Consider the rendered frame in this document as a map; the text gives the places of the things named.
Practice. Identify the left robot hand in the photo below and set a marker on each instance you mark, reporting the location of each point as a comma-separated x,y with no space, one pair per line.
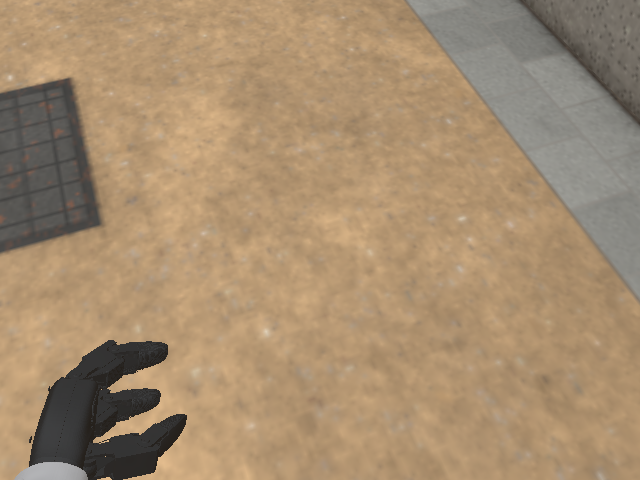
77,411

